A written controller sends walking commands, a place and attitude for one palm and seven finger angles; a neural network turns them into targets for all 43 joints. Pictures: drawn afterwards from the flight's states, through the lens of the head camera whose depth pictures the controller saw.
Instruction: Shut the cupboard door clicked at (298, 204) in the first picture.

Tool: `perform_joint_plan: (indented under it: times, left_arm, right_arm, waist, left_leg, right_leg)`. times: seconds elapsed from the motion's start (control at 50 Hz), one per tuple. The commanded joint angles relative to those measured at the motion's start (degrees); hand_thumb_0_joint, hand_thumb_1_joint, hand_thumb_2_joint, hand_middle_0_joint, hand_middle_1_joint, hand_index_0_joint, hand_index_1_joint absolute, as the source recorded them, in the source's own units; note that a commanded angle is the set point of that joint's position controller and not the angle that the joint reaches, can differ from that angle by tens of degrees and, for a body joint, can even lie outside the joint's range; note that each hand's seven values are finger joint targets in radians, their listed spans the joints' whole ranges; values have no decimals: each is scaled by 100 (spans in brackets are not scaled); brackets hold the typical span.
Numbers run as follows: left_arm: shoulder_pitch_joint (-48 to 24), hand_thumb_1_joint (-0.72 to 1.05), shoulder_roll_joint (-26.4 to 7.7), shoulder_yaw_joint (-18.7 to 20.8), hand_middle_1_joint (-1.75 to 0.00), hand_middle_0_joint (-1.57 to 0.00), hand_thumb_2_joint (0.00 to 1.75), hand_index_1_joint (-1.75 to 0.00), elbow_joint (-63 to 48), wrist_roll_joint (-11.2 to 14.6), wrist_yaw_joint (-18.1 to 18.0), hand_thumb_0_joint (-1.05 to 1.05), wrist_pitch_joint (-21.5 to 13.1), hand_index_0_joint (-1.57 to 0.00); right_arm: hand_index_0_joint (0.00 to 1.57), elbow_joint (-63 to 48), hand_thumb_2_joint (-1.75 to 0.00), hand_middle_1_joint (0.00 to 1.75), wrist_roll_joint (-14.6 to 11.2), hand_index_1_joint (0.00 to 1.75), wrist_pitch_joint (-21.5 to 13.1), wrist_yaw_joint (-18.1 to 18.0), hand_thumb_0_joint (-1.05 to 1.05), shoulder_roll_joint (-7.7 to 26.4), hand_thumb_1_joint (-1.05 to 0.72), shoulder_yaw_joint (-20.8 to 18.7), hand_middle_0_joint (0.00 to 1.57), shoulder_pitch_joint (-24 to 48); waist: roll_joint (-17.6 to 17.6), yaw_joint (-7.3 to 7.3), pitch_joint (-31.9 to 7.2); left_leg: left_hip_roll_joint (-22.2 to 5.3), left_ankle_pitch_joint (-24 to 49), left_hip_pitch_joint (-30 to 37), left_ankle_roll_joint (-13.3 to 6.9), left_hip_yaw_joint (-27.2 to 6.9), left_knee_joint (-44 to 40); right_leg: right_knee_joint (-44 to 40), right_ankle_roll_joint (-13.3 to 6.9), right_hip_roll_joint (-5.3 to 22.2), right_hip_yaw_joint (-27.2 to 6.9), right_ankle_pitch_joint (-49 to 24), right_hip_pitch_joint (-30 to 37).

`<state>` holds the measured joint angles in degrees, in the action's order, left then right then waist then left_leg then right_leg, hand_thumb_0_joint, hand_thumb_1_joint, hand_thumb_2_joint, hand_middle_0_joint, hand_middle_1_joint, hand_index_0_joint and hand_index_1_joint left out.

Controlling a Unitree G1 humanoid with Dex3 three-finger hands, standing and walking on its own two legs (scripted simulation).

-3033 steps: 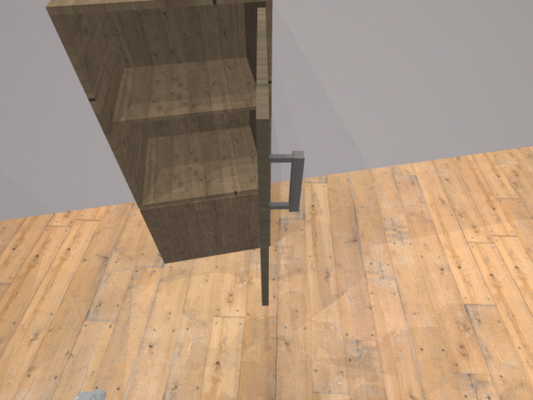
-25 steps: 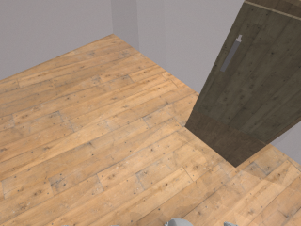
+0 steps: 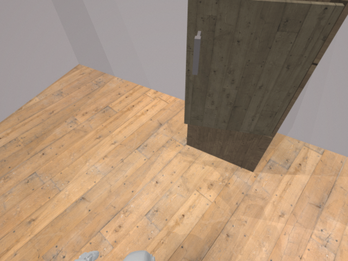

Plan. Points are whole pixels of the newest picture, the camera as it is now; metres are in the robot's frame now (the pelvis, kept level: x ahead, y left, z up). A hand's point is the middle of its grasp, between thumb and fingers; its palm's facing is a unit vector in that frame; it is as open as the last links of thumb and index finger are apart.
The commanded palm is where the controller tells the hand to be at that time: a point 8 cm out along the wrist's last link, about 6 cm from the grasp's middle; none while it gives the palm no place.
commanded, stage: turn to face it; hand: left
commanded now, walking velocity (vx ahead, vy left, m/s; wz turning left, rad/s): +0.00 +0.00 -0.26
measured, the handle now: (197, 53) +0.75 -0.06 +0.06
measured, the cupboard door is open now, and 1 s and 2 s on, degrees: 16 16 16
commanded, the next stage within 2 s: take the last steps up to it in 0.08 s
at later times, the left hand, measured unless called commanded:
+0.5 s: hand out of the picture +0.13 +0.21 -0.16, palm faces -0.15 -0.97 -0.16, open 7.4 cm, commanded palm none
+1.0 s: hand (144, 251) +0.18 +0.10 -0.18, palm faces -0.12 -0.98 -0.17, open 7.2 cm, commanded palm none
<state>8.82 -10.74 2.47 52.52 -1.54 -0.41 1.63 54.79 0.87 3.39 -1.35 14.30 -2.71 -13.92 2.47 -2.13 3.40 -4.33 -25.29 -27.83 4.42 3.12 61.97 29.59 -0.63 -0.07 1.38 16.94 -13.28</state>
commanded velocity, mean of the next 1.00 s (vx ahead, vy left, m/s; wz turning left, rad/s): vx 0.23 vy -0.08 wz -0.10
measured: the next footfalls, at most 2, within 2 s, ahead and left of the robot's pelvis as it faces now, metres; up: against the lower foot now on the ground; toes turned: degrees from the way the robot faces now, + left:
left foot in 0.16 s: +0.07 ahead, +0.12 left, +0.00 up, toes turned +1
right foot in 0.68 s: +0.10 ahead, -0.17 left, +0.00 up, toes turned -15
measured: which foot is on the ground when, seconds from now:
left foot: up 0.00-0.14, down 0.16-0.68, up 0.70-1.00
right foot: down 0.00-0.18, up 0.20-0.66, down 0.68-1.00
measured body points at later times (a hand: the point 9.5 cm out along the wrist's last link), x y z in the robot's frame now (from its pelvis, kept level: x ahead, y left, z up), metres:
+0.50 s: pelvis +0.03 +0.02 +0.02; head +0.05 +0.04 +0.47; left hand +0.13 +0.26 -0.14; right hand -0.02 -0.22 -0.12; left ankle +0.03 +0.12 -0.73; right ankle +0.01 -0.14 -0.67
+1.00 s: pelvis +0.16 -0.08 +0.00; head +0.19 -0.07 +0.45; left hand +0.18 +0.15 -0.16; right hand +0.19 -0.32 -0.14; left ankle +0.26 +0.00 -0.71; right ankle +0.07 -0.16 -0.73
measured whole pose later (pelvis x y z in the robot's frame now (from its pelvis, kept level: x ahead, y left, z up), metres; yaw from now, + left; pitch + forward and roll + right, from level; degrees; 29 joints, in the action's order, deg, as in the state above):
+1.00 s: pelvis +0.16 -0.08 +0.00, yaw -9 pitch +0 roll -3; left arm 17.8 -9.5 2.5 64.1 -1.6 -0.5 -2.5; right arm 57.3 1.6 -1.0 0.3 9.6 -2.1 -11.9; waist 0.7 -0.6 2.0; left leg -4.4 -15.3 -27.3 0.4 5.9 41.4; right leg 20.5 -2.4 -3.1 7.0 18.7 -2.2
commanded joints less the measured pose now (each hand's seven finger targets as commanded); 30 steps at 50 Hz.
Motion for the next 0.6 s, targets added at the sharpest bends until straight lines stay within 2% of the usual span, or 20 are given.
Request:
perform_joint_plan:
  times: [0.0,0.04,0.06,0.1,0.12,0.14,0.16,0.18,0.2,0.22,0.24,0.28,0.3,0.32,0.4,0.44,0.5,0.52,0.56,0.58]
  left_arm:
    - [111,90,-1169,301,-30,-20,90,-30,-314,-12,-44,0,-91,-20]
    - [151,90,-1213,346,-30,-20,90,-30,-263,-32,-45,0,-75,-20]
    - [145,90,-1218,351,-30,-20,90,-30,-230,-20,-42,0,-62,-20]
    - [61,90,-1120,337,-30,-20,90,-30,-180,40,-31,0,-20,-20]
    - [129,90,-906,301,-30,-20,90,-30,-176,66,-15,0,7,-20]
    - [412,90,-582,252,-30,-20,90,-30,-236,109,10,0,43,-20]
    - [357,90,-517,214,-30,-20,90,-30,-300,104,11,0,46,-20]
    - [150,90,-588,250,-30,-20,90,-30,-271,44,3,0,120,-20]
    - [81,90,-648,290,-30,-20,90,-30,-230,15,44,0,125,-20]
    - [90,90,-660,298,-30,-20,90,-30,-188,-7,108,0,95,-20]
    - [115,90,-617,309,-30,-20,90,-30,-132,-23,165,0,84,-20]
    - [98,90,-552,295,-30,-20,90,-30,-80,-29,235,0,81,-20]
    - [72,90,-526,289,-30,-20,90,-30,-77,-26,257,0,85,-20]
    - [-18,90,-513,281,-30,-20,90,-30,-84,-30,286,0,69,-20]
    - [-274,90,-429,251,-30,-20,90,-30,-141,-48,350,0,74,-20]
    - [-459,90,-390,226,-30,-20,90,-30,-160,-52,375,0,43,-20]
    - [-551,90,-362,199,-30,-20,90,-30,-157,-42,395,0,39,-20]
    - [-614,90,-386,192,-30,-20,90,-30,-159,-44,396,0,13,-20]
    - [-415,90,-401,203,-30,-20,90,-30,-85,-33,395,0,-12,-20]
    - [-315,90,-422,213,-30,-20,90,-30,-37,-33,388,0,-31,-20]
  right_arm:
    - [20,-449,-90,30,4,30,-145,27,0,269,-90,-70,20,15]
    - [20,-471,-90,30,-8,30,-201,17,0,194,-90,-48,20,-10]
    - [20,-438,-90,30,-16,30,-220,0,0,182,-90,-48,20,-87]
    - [20,-298,-90,30,-10,30,-273,-33,0,187,-90,-37,20,-452]
    - [20,-251,-90,30,1,30,-328,-38,0,406,-90,-64,20,-608]
    - [20,-290,-90,30,77,30,-382,-65,0,857,-90,-124,20,-705]
    - [20,-335,-90,30,106,30,-372,-119,0,1081,-90,-160,20,-712]
    - [20,-252,-90,30,151,30,-391,-174,0,1079,-90,-161,20,-791]
    - [20,-269,-90,30,158,30,-387,-191,0,968,-90,-122,20,-701]
    - [20,-322,-90,30,146,30,-408,-185,0,818,-90,-78,20,-550]
    - [20,-350,-90,30,157,30,-434,-175,0,771,-90,-79,20,-432]
    - [20,-261,-90,30,150,30,-485,-166,0,694,-90,-82,20,-550]
    - [20,-207,-90,30,143,30,-504,-162,0,694,-90,-97,20,-623]
    - [20,-149,-90,30,137,30,-527,-161,0,659,-90,-109,20,-740]
    - [20,64,-90,30,147,30,-558,-135,0,726,-90,-195,20,-1025]
    - [20,163,-90,30,159,30,-571,-117,0,724,-90,-205,20,-1164]
    - [20,239,-90,30,176,30,-554,-74,0,793,-90,-235,20,-1079]
    - [20,270,-90,30,175,30,-551,-59,0,775,-90,-237,20,-1082]
    - [20,278,-90,30,184,30,-540,-34,0,885,-90,-260,20,-899]
    - [20,303,-90,30,177,30,-530,-25,0,869,-90,-254,20,-895]
  waist:
    - [-1121,163,-410]
    - [-1098,202,-465]
    - [-1125,156,-457]
    - [-1046,-28,-426]
    - [-344,-43,-498]
    - [929,29,-656]
    - [1252,-16,-564]
    - [1345,-146,-549]
    - [1018,-92,-414]
    - [734,-14,-347]
    - [555,30,-276]
    - [471,-4,-219]
    - [572,-20,-160]
    - [464,-72,-154]
    - [451,-176,-80]
    - [572,-238,-89]
    - [697,-186,86]
    - [738,-193,113]
    - [810,-58,40]
    - [719,-11,17]
  left_leg:
    - [50,158,3,4,-18,-782]
    - [112,130,288,-32,41,-1573]
    - [160,351,587,-52,80,-1998]
    - [259,1342,1543,-107,146,-3272]
    - [-115,1732,2007,-242,-325,-3857]
    - [-1179,2399,2258,-737,-1493,-4126]
    - [-1941,2792,2062,-1307,-2201,-4441]
    - [-2031,2438,1966,-1359,-2375,-4661]
    - [-1922,1977,1833,-1308,-2212,-4720]
    - [-1818,1438,1825,-1309,-2025,-4794]
    - [-1672,1179,1862,-1230,-1652,-4861]
    - [-1491,946,1996,-1107,-1257,-4958]
    - [-1517,818,2040,-1119,-1185,-5023]
    - [-1546,832,2162,-1160,-1163,-5054]
    - [-1650,568,2386,-1176,-884,-5234]
    - [-1648,683,2437,-1175,-770,-5234]
    - [-1620,373,2040,-1136,-538,-5287]
    - [-1609,371,1917,-1143,-567,-5233]
    - [-1616,359,1743,-1116,-443,-5092]
    - [-1544,365,1569,-1070,-381,-4947]
  right_leg:
    - [-1030,-1035,1367,-1185,-2366,240]
    - [-889,-1050,1374,-1326,-2274,286]
    - [-792,-987,1349,-1360,-2175,132]
    - [-454,-637,1062,-1302,-1706,-362]
    - [-13,-367,732,-1067,-1065,-702]
    - [731,-35,72,-544,141,-1122]
    - [1672,108,-125,-180,1533,-1298]
    - [2663,138,-86,-450,1754,-1491]
    - [3225,131,22,-592,1459,-1685]
    - [3517,128,84,-472,1211,-1845]
    - [3555,153,138,-440,936,-1967]
    - [3425,178,171,-328,550,-2016]
    - [3310,193,202,-292,454,-2074]
    - [3109,193,235,-249,393,-2114]
    - [2437,218,352,-133,121,-2219]
    - [1992,206,378,-62,82,-2103]
    - [1419,173,356,104,5,-1658]
    - [1159,139,337,137,73,-1433]
    - [828,114,272,266,106,-953]
    - [556,100,193,343,18,-572]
